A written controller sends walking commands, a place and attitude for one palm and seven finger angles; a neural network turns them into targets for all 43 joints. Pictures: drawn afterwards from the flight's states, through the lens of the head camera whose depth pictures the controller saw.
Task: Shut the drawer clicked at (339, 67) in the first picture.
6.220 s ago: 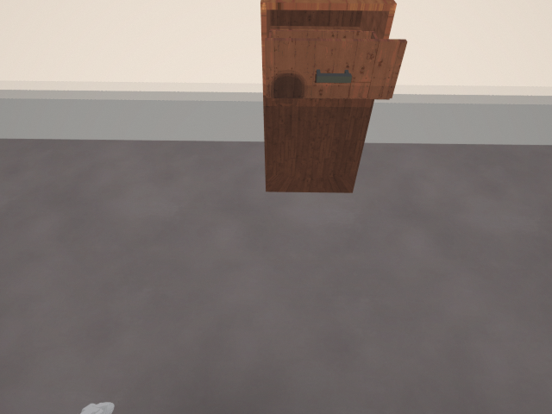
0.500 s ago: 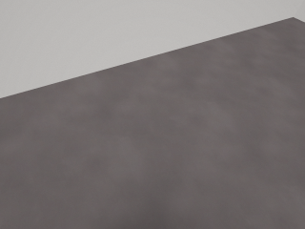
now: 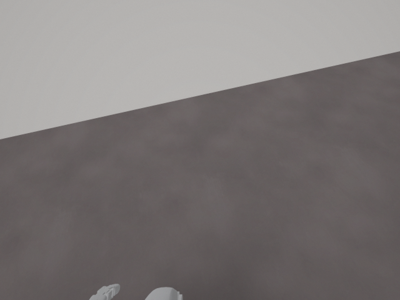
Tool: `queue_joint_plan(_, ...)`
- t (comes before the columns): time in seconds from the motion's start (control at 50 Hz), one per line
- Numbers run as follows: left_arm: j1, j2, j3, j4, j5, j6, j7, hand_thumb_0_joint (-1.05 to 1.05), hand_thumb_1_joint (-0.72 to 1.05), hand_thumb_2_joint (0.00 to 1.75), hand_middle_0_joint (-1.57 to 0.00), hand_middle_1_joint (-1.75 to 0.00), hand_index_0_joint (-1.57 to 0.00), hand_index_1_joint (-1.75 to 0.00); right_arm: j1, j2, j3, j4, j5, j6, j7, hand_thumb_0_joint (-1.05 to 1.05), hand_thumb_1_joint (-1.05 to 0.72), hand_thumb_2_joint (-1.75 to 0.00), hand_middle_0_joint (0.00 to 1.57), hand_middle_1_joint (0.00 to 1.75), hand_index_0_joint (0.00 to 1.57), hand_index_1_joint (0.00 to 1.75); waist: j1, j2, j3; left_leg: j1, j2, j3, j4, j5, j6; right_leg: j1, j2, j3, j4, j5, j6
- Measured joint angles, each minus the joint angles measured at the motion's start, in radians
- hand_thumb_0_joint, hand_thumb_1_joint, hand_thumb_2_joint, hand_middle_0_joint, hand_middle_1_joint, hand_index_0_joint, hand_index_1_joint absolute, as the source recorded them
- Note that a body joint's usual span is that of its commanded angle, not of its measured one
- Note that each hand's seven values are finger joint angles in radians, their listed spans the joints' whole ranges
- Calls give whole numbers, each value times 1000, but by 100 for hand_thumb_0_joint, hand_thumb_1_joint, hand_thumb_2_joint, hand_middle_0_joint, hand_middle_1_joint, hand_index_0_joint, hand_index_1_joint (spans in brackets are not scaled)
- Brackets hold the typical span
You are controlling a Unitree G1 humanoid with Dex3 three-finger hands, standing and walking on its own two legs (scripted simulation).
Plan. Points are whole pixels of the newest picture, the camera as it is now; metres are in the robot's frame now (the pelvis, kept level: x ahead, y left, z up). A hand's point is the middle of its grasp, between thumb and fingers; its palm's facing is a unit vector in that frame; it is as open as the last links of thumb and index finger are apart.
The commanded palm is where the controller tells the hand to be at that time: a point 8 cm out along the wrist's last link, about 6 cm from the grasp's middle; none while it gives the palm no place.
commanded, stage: turn to face it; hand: left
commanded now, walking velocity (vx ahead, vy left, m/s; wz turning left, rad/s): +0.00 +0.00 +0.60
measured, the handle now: out of the picture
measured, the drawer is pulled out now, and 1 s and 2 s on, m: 0.27 0.27 0.27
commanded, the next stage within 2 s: none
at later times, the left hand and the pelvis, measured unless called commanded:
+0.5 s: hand out of the picture -0.04 +0.28 -0.18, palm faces +0.36 -0.89 -0.27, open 7.4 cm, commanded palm none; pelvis -0.01 +0.05 +0.00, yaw +18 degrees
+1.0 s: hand out of the picture -0.01 +0.22 -0.14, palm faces +0.56 -0.78 -0.28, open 7.4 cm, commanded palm none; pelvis +0.01 +0.01 +0.00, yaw +37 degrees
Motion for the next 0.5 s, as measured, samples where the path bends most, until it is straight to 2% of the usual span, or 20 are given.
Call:
queue_joint_plan(0.08,42,0,-3,3,5,-5,-2,0,90,90,-21,-30,-20,-30,-31,-8,3,-6,0,12,4,1,-91,-90,20,30,20,30,24,-14,12,22,33,6,-28,0,-16,5,-23,-52,4,-8,0)
queue_joint_plan(0.18,97,19,2,24,15,1,-4,0,90,90,-21,-30,-20,-30,-90,-5,14,-21,6,14,6,1,-91,-90,20,30,20,30,58,-38,37,93,45,41,-203,-60,-15,-10,-57,-106,29,-23,12)
queue_joint_plan(0.26,128,54,16,44,19,11,-6,0,90,90,-21,-30,-20,-30,-135,9,31,-47,13,-3,6,1,-91,-90,20,30,20,30,87,-63,54,179,33,88,-406,-76,5,-32,-91,-148,77,-48,35)
queue_joint_plan(0.3,144,75,25,52,15,17,-8,0,90,90,-21,-30,-20,-30,-146,15,40,-64,13,-17,8,1,-91,-90,20,30,20,30,94,-73,53,240,22,112,-547,4,19,-49,-112,-173,126,-75,53)
queue_joint_plan(0.32,154,86,30,54,11,21,-10,0,90,90,-21,-30,-20,-30,-149,16,43,-73,12,-27,9,1,-91,-90,20,30,20,30,95,-77,47,263,15,112,-603,38,47,-72,-124,-174,178,-95,65)
queue_joint_plan(0.34,150,100,36,61,8,31,-10,0,90,90,-21,-30,-20,-30,-156,26,45,-77,12,-37,8,1,-91,-90,20,30,20,30,97,-94,50,254,0,108,-590,28,73,-107,-131,-134,261,-166,87)
queue_joint_plan(0.38,140,119,43,69,8,54,-6,0,90,90,-21,-30,-20,-30,-159,41,56,-81,13,-50,7,1,-91,-90,20,30,20,30,105,-106,52,249,-9,94,-573,6,98,-182,-104,-41,448,-257,111)
queue_joint_plan(0.44,119,128,50,69,8,62,-9,1,91,90,-20,-30,-20,-30,-147,58,66,-80,10,-53,-5,1,-90,-90,20,30,21,30,99,-97,40,270,-12,61,-620,28,101,-262,-68,33,613,-212,133)
queue_joint_plan(0.5,89,125,49,49,5,51,-15,1,91,90,-20,-30,-20,-30,-131,67,72,-72,11,-53,-10,1,-90,-90,21,30,21,30,88,-87,37,294,-22,27,-674,63,105,-299,-53,80,645,-149,146)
